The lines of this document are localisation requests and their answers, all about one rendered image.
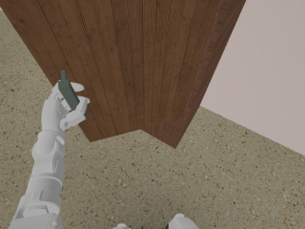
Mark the robot right thigh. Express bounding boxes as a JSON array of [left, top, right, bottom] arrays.
[[168, 217, 199, 229]]

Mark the cupboard door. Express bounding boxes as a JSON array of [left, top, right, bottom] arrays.
[[0, 0, 220, 142]]

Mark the left robot forearm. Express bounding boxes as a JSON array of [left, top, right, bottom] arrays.
[[8, 130, 66, 229]]

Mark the robot left hand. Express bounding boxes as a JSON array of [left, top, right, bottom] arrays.
[[41, 80, 91, 135]]

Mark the handle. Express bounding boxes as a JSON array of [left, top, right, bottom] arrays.
[[58, 70, 88, 121]]

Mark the right robot shin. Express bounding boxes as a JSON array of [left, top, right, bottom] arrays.
[[173, 214, 184, 220]]

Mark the robot left upper arm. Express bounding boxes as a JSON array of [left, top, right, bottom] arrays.
[[10, 213, 63, 229]]

